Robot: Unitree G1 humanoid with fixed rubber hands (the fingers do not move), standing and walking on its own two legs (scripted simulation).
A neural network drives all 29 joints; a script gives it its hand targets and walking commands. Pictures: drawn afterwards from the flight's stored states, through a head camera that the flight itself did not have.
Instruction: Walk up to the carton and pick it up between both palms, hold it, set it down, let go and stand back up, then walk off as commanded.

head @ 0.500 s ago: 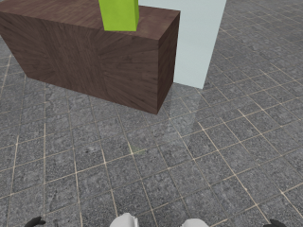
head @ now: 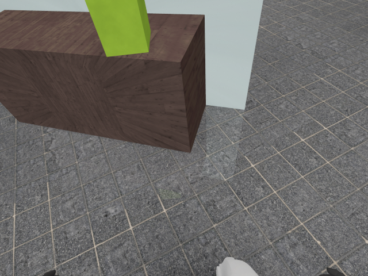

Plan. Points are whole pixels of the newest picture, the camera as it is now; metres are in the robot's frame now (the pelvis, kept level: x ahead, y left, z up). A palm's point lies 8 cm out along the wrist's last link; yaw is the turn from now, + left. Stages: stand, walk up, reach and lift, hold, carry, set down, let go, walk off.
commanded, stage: walk up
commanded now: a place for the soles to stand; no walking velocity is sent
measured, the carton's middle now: (122, 17) +1.14 +0.27 +0.07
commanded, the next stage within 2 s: none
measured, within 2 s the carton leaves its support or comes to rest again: neither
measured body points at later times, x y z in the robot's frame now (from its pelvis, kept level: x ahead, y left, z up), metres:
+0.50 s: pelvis +0.14 +0.12 -0.03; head +0.16 +0.09 +0.42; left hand +0.23 +0.49 -0.07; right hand +0.27 -0.20 -0.13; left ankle +0.24 +0.24 -0.70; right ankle +0.09 -0.07 -0.69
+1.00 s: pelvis +0.23 +0.17 -0.02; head +0.25 +0.13 +0.43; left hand +0.35 +0.52 -0.07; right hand +0.31 -0.16 -0.13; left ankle +0.24 +0.24 -0.68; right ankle +0.30 +0.06 -0.70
